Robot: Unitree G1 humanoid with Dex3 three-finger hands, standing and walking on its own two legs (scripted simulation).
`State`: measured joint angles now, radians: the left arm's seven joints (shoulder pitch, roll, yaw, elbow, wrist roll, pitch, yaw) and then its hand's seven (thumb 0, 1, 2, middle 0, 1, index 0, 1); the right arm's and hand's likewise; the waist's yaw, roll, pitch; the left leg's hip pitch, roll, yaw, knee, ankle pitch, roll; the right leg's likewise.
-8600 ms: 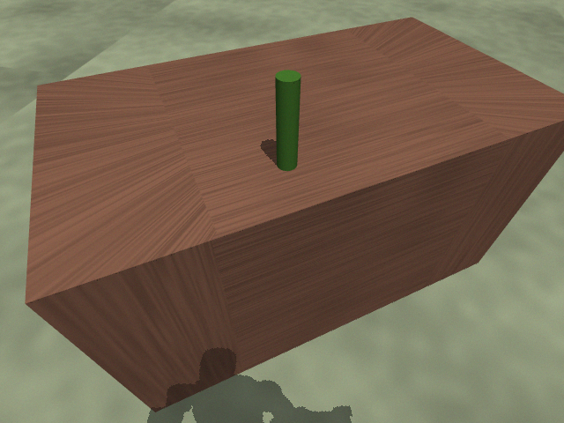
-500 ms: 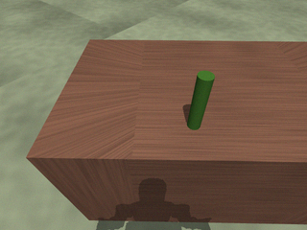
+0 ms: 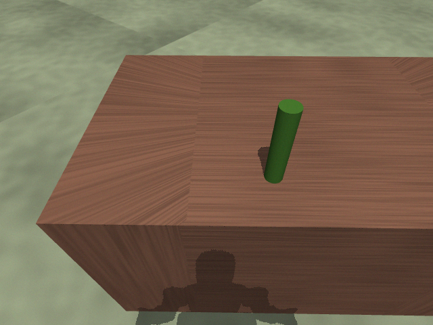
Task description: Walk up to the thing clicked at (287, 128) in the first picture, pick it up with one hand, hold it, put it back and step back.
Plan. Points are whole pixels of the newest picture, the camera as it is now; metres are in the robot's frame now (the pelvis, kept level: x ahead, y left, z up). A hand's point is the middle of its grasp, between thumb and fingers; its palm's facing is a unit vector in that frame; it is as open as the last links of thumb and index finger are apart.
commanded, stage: stand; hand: right
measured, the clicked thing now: (280, 145) +0.48 -0.12 +0.07
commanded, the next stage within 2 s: rise first in 0.56 s
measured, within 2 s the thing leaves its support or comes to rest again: neither
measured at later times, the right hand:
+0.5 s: hand out of the picture +0.07 -0.25 -0.16, palm faces -0.05 +0.94 -0.34, open 7.4 cm
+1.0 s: hand out of the picture +0.16 -0.25 -0.11, palm faces +0.24 +0.92 -0.33, open 13.2 cm
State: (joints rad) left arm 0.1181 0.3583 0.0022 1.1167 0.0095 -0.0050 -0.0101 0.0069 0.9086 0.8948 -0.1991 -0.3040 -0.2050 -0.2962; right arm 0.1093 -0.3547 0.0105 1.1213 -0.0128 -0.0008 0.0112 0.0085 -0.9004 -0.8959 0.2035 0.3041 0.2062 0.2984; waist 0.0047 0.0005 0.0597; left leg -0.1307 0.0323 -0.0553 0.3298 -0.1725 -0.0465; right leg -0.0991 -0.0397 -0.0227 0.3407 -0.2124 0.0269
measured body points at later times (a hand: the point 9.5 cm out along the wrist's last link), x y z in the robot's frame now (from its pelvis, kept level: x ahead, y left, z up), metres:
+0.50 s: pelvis +0.00 +0.00 +0.00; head +0.02 +0.00 +0.45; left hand +0.07 +0.30 -0.13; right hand +0.07 -0.30 -0.13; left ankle +0.01 +0.15 -0.75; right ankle -0.02 -0.14 -0.75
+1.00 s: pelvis +0.00 +0.01 -0.01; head +0.03 +0.01 +0.44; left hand +0.17 +0.28 -0.11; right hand +0.15 -0.30 -0.08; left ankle +0.01 +0.15 -0.75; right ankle -0.02 -0.14 -0.75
